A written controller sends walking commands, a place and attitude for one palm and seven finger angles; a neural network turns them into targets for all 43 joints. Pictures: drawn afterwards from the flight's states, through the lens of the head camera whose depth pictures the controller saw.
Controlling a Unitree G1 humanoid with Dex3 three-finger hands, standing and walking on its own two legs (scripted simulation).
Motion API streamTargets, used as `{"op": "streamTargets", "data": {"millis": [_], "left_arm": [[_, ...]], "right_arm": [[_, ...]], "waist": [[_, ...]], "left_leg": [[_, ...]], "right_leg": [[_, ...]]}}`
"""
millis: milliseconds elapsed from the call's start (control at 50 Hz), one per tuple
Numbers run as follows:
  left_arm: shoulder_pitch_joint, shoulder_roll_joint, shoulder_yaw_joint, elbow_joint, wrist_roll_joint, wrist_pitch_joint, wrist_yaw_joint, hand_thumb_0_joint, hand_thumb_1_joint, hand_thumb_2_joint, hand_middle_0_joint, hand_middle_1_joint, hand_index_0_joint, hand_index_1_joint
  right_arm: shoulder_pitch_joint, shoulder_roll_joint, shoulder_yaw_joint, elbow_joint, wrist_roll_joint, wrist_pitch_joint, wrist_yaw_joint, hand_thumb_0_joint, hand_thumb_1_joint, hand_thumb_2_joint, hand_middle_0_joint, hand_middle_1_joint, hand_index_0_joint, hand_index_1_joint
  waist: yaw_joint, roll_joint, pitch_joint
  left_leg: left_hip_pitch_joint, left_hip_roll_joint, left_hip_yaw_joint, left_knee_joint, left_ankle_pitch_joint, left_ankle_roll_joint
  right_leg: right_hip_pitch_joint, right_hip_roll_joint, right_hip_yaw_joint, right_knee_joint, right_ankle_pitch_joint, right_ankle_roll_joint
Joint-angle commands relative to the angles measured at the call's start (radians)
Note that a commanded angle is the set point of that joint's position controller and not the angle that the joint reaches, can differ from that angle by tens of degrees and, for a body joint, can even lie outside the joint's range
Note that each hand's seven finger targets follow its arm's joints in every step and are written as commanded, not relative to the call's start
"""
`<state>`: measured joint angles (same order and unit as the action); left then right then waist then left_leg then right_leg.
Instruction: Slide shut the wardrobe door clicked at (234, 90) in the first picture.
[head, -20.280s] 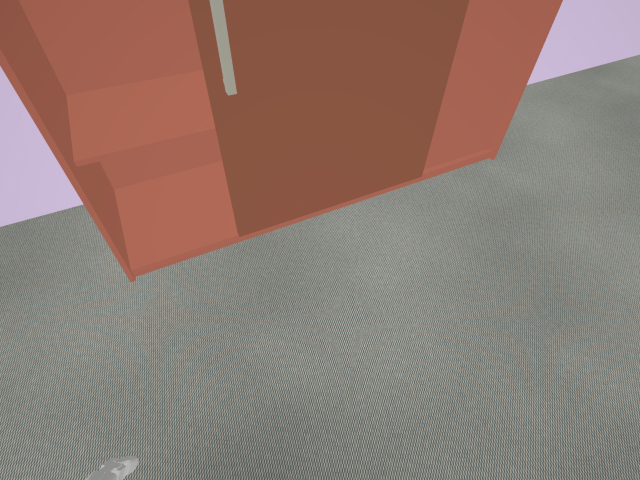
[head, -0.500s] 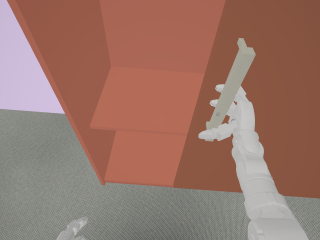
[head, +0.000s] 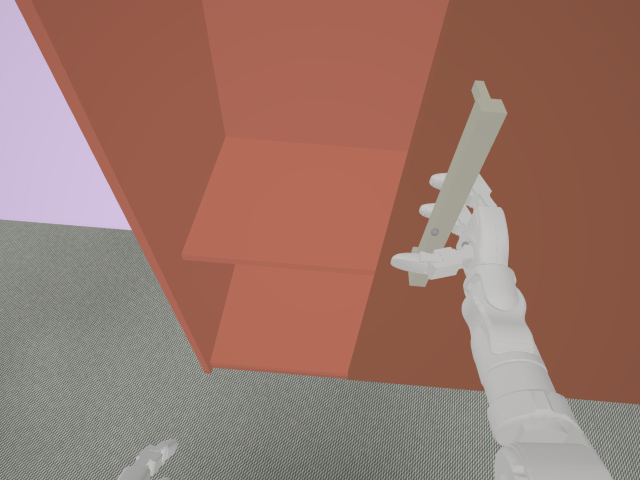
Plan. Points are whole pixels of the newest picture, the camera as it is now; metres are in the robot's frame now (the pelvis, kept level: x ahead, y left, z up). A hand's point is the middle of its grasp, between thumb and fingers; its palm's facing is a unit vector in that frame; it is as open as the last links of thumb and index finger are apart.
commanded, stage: grip the handle and tug to test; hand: right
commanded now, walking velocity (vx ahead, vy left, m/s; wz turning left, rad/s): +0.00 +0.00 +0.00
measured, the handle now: (442, 201) +0.47 -0.11 +0.10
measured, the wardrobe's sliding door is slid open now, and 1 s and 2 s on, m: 0.43 0.43 0.43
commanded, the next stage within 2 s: tug the door sideways, standing still in 1.20 s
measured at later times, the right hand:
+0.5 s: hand (434, 230) +0.41 -0.09 +0.11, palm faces -0.04 +1.00 -0.01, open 6.3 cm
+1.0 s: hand (432, 231) +0.41 -0.09 +0.11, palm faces -0.04 +1.00 +0.00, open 6.2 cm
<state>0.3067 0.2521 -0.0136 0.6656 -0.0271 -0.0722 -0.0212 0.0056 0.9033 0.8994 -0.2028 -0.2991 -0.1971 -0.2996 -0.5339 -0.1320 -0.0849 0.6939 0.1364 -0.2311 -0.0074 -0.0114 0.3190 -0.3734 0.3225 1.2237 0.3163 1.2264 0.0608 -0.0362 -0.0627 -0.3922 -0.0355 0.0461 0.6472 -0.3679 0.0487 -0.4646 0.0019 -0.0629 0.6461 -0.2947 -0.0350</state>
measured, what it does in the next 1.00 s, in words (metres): stands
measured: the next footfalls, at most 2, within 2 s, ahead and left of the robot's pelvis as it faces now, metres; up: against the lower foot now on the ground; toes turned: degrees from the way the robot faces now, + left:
none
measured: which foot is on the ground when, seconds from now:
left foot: down 0.00-1.00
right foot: down 0.00-1.00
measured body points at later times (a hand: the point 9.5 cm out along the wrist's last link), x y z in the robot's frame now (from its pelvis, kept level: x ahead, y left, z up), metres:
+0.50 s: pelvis +0.00 +0.00 +0.00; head +0.04 +0.01 +0.45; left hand +0.10 +0.25 -0.12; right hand +0.41 -0.14 +0.11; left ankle -0.03 +0.09 -0.72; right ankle +0.02 -0.10 -0.72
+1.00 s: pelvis +0.02 +0.00 +0.00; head +0.04 +0.02 +0.45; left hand +0.12 +0.25 -0.11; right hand +0.41 -0.14 +0.11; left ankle -0.03 +0.09 -0.72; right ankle +0.02 -0.10 -0.72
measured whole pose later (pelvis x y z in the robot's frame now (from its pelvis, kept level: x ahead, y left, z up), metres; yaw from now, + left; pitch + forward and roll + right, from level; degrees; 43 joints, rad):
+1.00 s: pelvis +0.02 +0.00 +0.00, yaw +1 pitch +6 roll +0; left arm 0.30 0.25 -0.01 0.62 -0.03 -0.06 -0.03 0.01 0.90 0.90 -0.20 -0.30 -0.20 -0.30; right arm -0.41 -0.14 -0.08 0.52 0.15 -0.16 -0.02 0.01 -0.69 -0.78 0.30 1.36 0.29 1.36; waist 0.07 -0.03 -0.07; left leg -0.35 -0.05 0.02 0.61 -0.37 0.05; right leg -0.41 -0.01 -0.08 0.61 -0.31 -0.03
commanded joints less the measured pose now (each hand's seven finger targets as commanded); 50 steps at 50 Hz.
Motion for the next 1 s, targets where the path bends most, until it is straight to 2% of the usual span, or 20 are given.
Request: {"op": "streamTargets", "data": {"millis": [0,80,100,160,180,220,280,300,360,400,480,500,580,700,740,760,820,860,900,980], "left_arm": [[-0.017,0.125,0.045,-0.129,-0.003,-0.047,0.004,0.000,0.900,0.900,-0.200,-0.300,-0.200,-0.300],[-0.024,0.124,0.043,-0.134,-0.005,-0.049,0.004,0.000,0.900,0.900,-0.200,-0.300,-0.200,-0.300],[-0.024,0.128,0.043,-0.134,-0.005,-0.047,0.005,0.000,0.900,0.900,-0.200,-0.300,-0.200,-0.300],[-0.025,0.123,0.042,-0.133,-0.008,-0.048,0.007,0.000,0.900,0.900,-0.200,-0.300,-0.200,-0.300],[-0.024,0.123,0.044,-0.135,-0.006,-0.050,0.005,0.000,0.900,0.900,-0.200,-0.300,-0.200,-0.300],[-0.018,0.125,0.047,-0.134,-0.003,-0.048,0.003,0.000,0.900,0.900,-0.200,-0.300,-0.200,-0.300],[-0.022,0.123,0.046,-0.135,-0.004,-0.047,0.002,0.000,0.900,0.900,-0.200,-0.300,-0.200,-0.300],[-0.017,0.126,0.048,-0.131,-0.003,-0.045,0.003,0.000,0.900,0.900,-0.200,-0.300,-0.200,-0.300],[-0.019,0.125,0.045,-0.131,-0.004,-0.040,0.004,0.000,0.900,0.900,-0.200,-0.300,-0.200,-0.300],[-0.018,0.127,0.049,-0.132,-0.003,-0.040,0.004,0.000,0.900,0.900,-0.200,-0.300,-0.200,-0.300],[-0.015,0.122,0.047,-0.130,-0.005,-0.039,0.003,0.000,0.900,0.900,-0.200,-0.300,-0.200,-0.300],[-0.013,0.126,0.050,-0.129,-0.002,-0.036,0.004,0.000,0.900,0.900,-0.200,-0.300,-0.200,-0.300],[-0.020,0.118,0.048,-0.138,-0.002,-0.037,0.000,0.000,0.900,0.900,-0.200,-0.300,-0.200,-0.300],[-0.022,0.125,0.047,-0.143,-0.001,-0.033,0.002,0.000,0.900,0.900,-0.200,-0.300,-0.200,-0.300],[-0.030,0.116,0.045,-0.150,-0.003,-0.035,0.001,0.000,0.900,0.900,-0.200,-0.300,-0.200,-0.300],[-0.029,0.115,0.045,-0.150,-0.002,-0.036,0.002,0.000,0.900,0.900,-0.200,-0.300,-0.200,-0.300],[-0.038,0.117,0.043,-0.161,-0.002,-0.032,-0.001,0.000,0.900,0.900,-0.200,-0.300,-0.200,-0.300],[-0.047,0.111,0.044,-0.175,-0.003,-0.038,-0.004,0.000,0.900,0.900,-0.200,-0.300,-0.200,-0.300],[-0.051,0.117,0.045,-0.183,-0.003,-0.035,-0.005,0.000,0.900,0.900,-0.200,-0.300,-0.200,-0.300],[-0.063,0.107,0.044,-0.204,-0.005,-0.036,-0.012,0.000,0.900,0.900,-0.200,-0.300,-0.200,-0.300]], "right_arm": [[-0.393,-0.140,-0.033,-0.263,-0.002,-0.076,0.000,0.000,-0.060,-0.540,0.360,1.280,0.360,1.280],[-0.367,-0.123,-0.027,-0.261,0.010,-0.066,0.007,0.000,-0.247,-0.620,0.380,1.307,0.380,1.307],[-0.348,-0.140,-0.041,-0.251,0.012,-0.063,0.006,0.000,-0.293,-0.640,0.385,1.313,0.385,1.313],[-0.391,-0.122,-0.022,-0.265,0.012,-0.065,0.006,0.000,-0.433,-0.700,0.400,1.333,0.400,1.333],[-0.377,-0.096,0.000,-0.274,0.012,-0.065,0.007,0.000,-0.480,-0.720,0.405,1.340,0.405,1.340],[-0.349,-0.122,-0.028,-0.275,0.008,-0.062,-0.002,0.000,-0.573,-0.760,0.415,1.353,0.415,1.353],[-0.367,-0.096,0.001,-0.288,0.005,-0.059,-0.004,0.000,-0.713,-0.820,0.430,1.373,0.430,1.373],[-0.356,-0.124,-0.022,-0.280,0.000,-0.059,-0.007,0.000,-0.760,-0.840,0.435,1.380,0.435,1.380],[-0.368,-0.115,-0.010,-0.274,-0.002,-0.052,-0.005,0.000,-0.900,-0.900,0.450,1.400,0.450,1.400],[-0.356,-0.120,-0.016,-0.271,-0.004,-0.049,-0.004,0.000,-0.900,-0.900,0.450,1.400,0.450,1.400],[-0.378,-0.094,0.007,-0.278,-0.002,-0.041,-0.002,0.000,-0.900,-0.900,0.450,1.400,0.450,1.400],[-0.352,-0.126,-0.021,-0.277,-0.007,-0.040,-0.008,0.000,-0.900,-0.900,0.450,1.400,0.450,1.400],[-0.324,-0.095,0.006,-0.312,-0.006,-0.038,-0.007,0.000,-0.900,-0.900,0.450,1.400,0.450,1.400],[-0.306,-0.143,-0.035,-0.307,-0.005,-0.039,-0.007,0.000,-0.900,-0.900,0.450,1.400,0.450,1.400],[-0.310,-0.115,-0.006,-0.343,-0.003,-0.042,0.002,0.000,-0.900,-0.900,0.450,1.400,0.450,1.400],[-0.307,-0.117,-0.013,-0.340,-0.001,-0.041,0.004,0.000,-0.900,-0.900,0.450,1.400,0.450,1.400],[-0.224,-0.149,-0.045,-0.354,0.003,-0.036,0.007,0.000,-0.900,-0.900,0.450,1.400,0.450,1.400],[-0.207,-0.101,-0.002,-0.404,0.009,-0.037,0.016,0.000,-0.900,-0.900,0.450,1.400,0.450,1.400],[-0.123,-0.141,-0.040,-0.414,0.011,-0.033,0.017,0.000,-0.900,-0.900,0.450,1.400,0.450,1.400],[-0.047,-0.096,0.004,-0.516,0.014,-0.024,0.019,0.000,-0.900,-0.900,0.450,1.400,0.450,1.400]], "waist": [[-0.003,0.042,-0.322],[-0.002,0.052,-0.300],[-0.007,0.105,-0.297],[0.001,0.046,-0.288],[0.004,0.048,-0.304],[-0.007,0.045,-0.335],[0.006,0.058,-0.321],[-0.001,0.089,-0.318],[0.001,0.050,-0.299],[0.000,0.082,-0.305],[0.008,0.051,-0.314],[-0.002,0.086,-0.319],[-0.005,0.049,-0.338],[-0.010,0.124,-0.323],[-0.012,0.048,-0.329],[-0.016,0.051,-0.332],[-0.034,0.054,-0.334],[-0.031,0.063,-0.342],[-0.050,0.094,-0.349],[-0.056,0.062,-0.353]], "left_leg": [[0.051,0.007,-0.047,-0.088,0.449,-0.037],[0.044,0.004,-0.040,-0.093,0.425,-0.034],[0.060,0.004,-0.043,-0.097,0.428,-0.037],[0.038,0.004,-0.038,-0.093,0.405,-0.031],[0.033,0.003,-0.033,-0.089,0.414,-0.031],[0.046,0.003,-0.034,-0.083,0.434,-0.032],[0.036,0.003,-0.032,-0.084,0.441,-0.035],[0.045,0.001,-0.036,-0.085,0.446,-0.035],[0.039,0.004,-0.036,-0.085,0.442,-0.033],[0.044,0.003,-0.039,-0.086,0.462,-0.036],[0.031,0.003,-0.034,-0.082,0.447,-0.033],[0.046,0.003,-0.034,-0.083,0.455,-0.034],[0.061,0.006,-0.035,-0.078,0.495,-0.035],[0.100,0.009,-0.047,-0.087,0.527,-0.044],[0.100,0.011,-0.045,-0.081,0.536,-0.038],[0.097,0.010,-0.042,-0.080,0.536,-0.037],[0.133,0.016,-0.050,-0.085,0.579,-0.042],[0.138,0.015,-0.044,-0.082,0.589,-0.042],[0.171,0.022,-0.052,-0.083,0.649,-0.051],[0.180,0.023,-0.040,-0.074,0.677,-0.046]], "right_leg": [[0.245,0.015,0.060,-0.028,0.270,-0.007],[0.242,0.014,0.061,-0.036,0.248,-0.005],[0.219,0.013,0.063,-0.037,0.243,-0.008],[0.237,0.013,0.065,-0.041,0.236,-0.004],[0.258,0.011,0.068,-0.038,0.259,-0.004],[0.264,0.010,0.068,-0.033,0.284,-0.002],[0.264,0.008,0.066,-0.032,0.285,-0.004],[0.254,0.007,0.068,-0.029,0.290,-0.006],[0.245,0.011,0.063,-0.034,0.277,-0.004],[0.244,0.009,0.063,-0.025,0.294,-0.008],[0.261,0.010,0.069,-0.026,0.293,-0.004],[0.249,0.009,0.069,-0.025,0.300,-0.006],[0.269,0.011,0.064,-0.026,0.329,-0.004],[0.222,0.015,0.056,-0.029,0.300,-0.011],[0.246,0.018,0.053,-0.031,0.318,-0.008],[0.253,0.017,0.055,-0.029,0.326,-0.006],[0.233,0.020,0.049,-0.034,0.326,-0.007],[0.250,0.018,0.048,-0.037,0.338,-0.008],[0.237,0.017,0.044,-0.037,0.356,-0.009],[0.271,0.012,0.042,-0.043,0.409,-0.006]]}}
